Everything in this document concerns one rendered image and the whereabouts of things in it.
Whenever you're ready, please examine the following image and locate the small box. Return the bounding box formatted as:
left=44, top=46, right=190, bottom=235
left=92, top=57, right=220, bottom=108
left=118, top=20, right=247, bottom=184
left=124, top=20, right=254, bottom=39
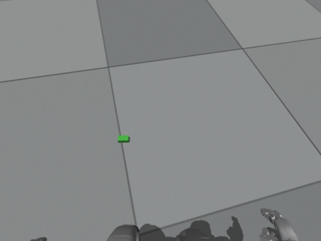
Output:
left=118, top=135, right=129, bottom=143

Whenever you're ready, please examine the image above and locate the right robot hand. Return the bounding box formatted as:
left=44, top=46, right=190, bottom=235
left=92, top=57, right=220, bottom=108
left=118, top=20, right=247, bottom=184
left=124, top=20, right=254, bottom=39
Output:
left=259, top=208, right=299, bottom=241

